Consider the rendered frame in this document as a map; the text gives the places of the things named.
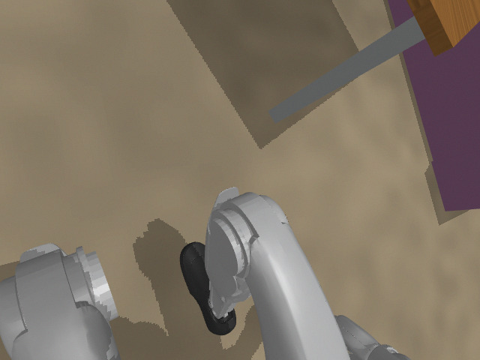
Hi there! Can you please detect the right robot foot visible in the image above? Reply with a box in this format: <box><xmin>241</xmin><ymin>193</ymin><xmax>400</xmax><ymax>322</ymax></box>
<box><xmin>180</xmin><ymin>242</ymin><xmax>236</xmax><ymax>335</ymax></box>

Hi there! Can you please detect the sofa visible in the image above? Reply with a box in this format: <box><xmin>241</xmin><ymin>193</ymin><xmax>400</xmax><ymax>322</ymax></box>
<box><xmin>388</xmin><ymin>0</ymin><xmax>480</xmax><ymax>212</ymax></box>

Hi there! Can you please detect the right robot arm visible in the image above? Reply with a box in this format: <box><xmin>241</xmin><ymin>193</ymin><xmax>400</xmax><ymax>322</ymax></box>
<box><xmin>367</xmin><ymin>344</ymin><xmax>411</xmax><ymax>360</ymax></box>

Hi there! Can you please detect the coffee table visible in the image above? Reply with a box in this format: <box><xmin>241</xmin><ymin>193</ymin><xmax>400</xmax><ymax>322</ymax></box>
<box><xmin>268</xmin><ymin>0</ymin><xmax>480</xmax><ymax>124</ymax></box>

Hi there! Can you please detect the right robot hand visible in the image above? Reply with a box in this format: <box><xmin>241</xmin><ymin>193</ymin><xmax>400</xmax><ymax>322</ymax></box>
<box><xmin>334</xmin><ymin>315</ymin><xmax>381</xmax><ymax>360</ymax></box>

